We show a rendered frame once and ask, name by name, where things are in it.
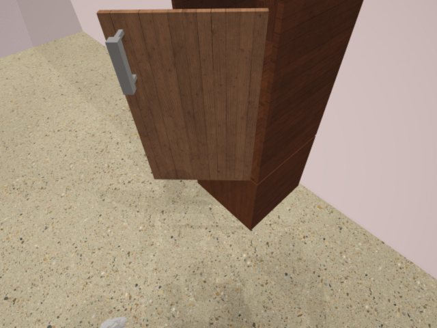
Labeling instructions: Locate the handle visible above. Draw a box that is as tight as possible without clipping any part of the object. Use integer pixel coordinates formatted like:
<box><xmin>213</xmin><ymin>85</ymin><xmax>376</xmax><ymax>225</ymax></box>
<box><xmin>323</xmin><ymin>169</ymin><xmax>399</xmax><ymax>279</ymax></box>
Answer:
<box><xmin>105</xmin><ymin>29</ymin><xmax>137</xmax><ymax>95</ymax></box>

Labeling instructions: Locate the cupboard door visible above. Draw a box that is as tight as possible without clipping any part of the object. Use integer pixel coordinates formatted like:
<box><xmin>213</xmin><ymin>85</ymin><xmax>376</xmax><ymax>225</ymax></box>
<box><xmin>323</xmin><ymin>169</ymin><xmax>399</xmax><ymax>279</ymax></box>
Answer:
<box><xmin>97</xmin><ymin>8</ymin><xmax>269</xmax><ymax>180</ymax></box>

